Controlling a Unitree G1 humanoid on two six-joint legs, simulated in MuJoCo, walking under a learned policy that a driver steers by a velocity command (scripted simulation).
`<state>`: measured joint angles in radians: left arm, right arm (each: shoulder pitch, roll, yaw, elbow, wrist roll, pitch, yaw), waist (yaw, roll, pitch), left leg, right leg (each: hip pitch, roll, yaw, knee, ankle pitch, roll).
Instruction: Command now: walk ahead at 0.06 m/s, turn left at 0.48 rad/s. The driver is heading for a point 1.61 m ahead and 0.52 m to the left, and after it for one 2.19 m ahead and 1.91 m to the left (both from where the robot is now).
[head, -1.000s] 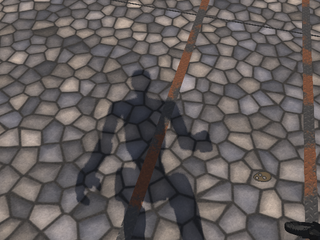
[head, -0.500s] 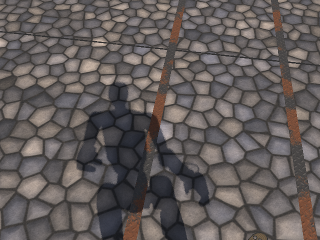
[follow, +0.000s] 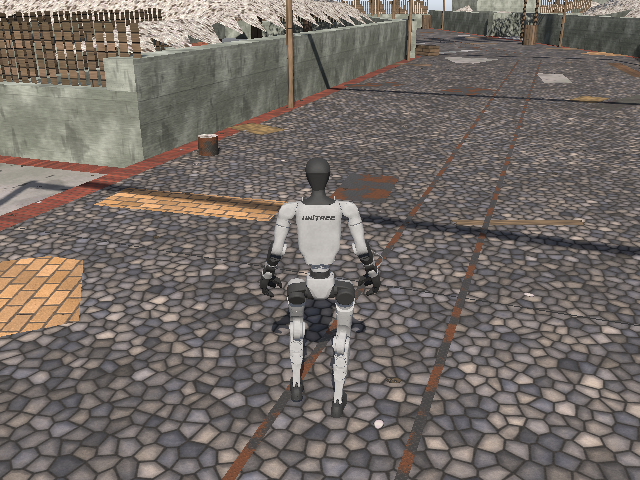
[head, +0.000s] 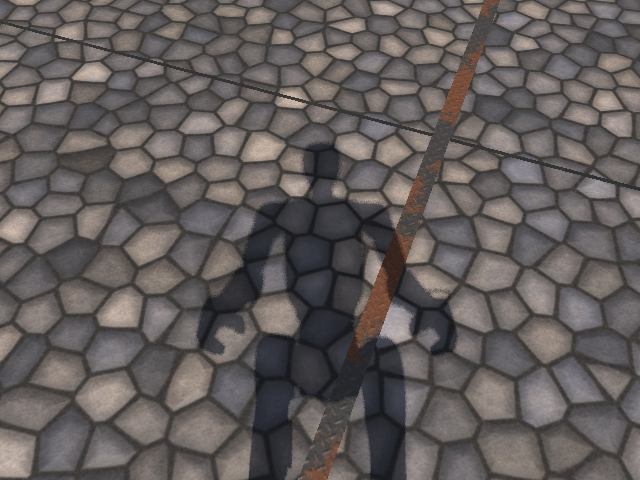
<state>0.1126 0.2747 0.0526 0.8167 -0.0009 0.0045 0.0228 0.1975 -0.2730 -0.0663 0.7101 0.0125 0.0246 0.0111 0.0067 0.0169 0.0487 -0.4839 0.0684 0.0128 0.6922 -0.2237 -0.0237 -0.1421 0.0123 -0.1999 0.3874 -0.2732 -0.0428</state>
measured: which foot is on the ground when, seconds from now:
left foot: up 0.00-0.04, down 0.06-0.50, up 0.52-0.88, down 0.90-1.00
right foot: down 0.00-0.06, up 0.08-0.48, down 0.50-0.90, up 0.92-1.00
